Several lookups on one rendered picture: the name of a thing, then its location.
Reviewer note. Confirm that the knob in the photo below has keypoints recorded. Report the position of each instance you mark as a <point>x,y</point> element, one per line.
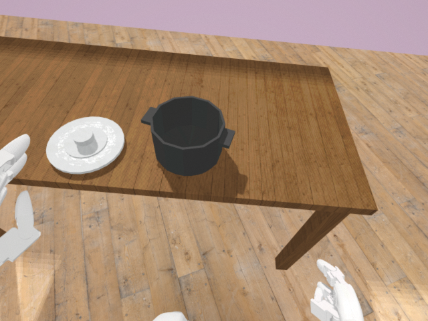
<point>83,137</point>

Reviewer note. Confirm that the table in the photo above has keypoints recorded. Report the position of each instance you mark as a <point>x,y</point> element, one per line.
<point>292,146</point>

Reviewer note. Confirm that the robot right hand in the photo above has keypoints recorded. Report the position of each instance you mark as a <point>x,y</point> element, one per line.
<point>338,304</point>

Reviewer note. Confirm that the lid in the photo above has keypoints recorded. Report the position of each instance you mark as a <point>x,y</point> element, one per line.
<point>63,153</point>

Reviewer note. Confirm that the robot left hand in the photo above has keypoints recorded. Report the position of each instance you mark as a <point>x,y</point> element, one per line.
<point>14,242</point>

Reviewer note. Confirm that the pot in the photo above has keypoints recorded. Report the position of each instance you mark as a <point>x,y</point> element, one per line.
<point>188,134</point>

